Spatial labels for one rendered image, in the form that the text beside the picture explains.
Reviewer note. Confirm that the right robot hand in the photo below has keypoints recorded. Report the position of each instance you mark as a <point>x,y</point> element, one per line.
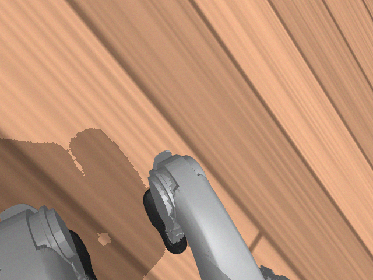
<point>268,274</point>

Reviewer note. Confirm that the right robot foot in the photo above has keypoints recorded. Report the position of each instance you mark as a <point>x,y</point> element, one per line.
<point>157,222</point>

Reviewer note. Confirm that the left robot foot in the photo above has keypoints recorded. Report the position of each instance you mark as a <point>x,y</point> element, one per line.
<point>83,255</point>

